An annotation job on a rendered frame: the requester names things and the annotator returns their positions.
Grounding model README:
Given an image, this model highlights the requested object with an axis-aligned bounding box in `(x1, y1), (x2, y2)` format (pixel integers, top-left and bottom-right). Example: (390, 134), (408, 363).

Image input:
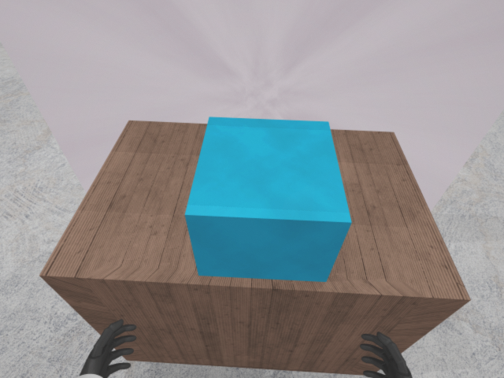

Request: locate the right robot hand
(360, 332), (413, 378)

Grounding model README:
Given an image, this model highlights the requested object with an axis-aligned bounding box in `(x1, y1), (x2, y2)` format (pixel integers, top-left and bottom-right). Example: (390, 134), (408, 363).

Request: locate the left robot hand
(80, 319), (136, 378)

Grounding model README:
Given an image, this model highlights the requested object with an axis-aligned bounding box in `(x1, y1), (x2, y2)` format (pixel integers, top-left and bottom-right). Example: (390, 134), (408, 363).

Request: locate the pedestal
(39, 120), (471, 376)

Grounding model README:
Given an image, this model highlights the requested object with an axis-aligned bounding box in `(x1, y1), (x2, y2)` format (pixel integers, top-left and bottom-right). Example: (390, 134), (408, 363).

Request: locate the carton
(185, 117), (352, 282)

